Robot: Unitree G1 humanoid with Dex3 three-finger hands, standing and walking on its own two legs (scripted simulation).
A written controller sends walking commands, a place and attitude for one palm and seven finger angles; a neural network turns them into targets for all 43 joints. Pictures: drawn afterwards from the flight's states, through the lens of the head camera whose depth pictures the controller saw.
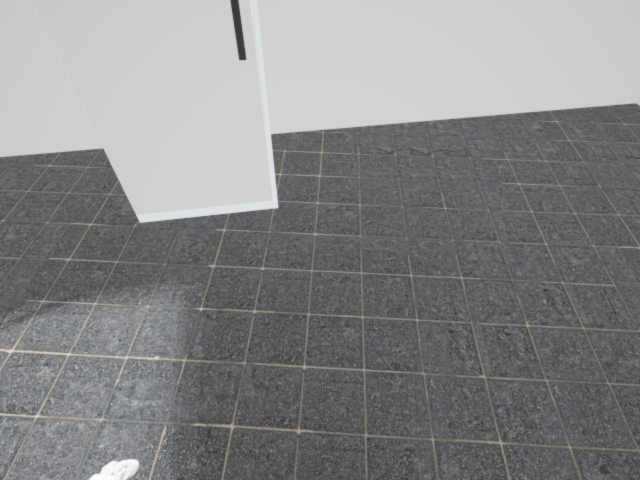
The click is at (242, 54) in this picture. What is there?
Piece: fridge door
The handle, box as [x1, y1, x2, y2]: [230, 0, 245, 59]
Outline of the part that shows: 230,0 239,59 245,59 238,1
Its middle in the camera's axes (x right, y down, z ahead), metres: -0.24 -0.68 +1.06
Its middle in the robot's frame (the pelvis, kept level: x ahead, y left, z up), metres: +1.25 +0.32 +0.14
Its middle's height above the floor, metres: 0.91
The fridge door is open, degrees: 0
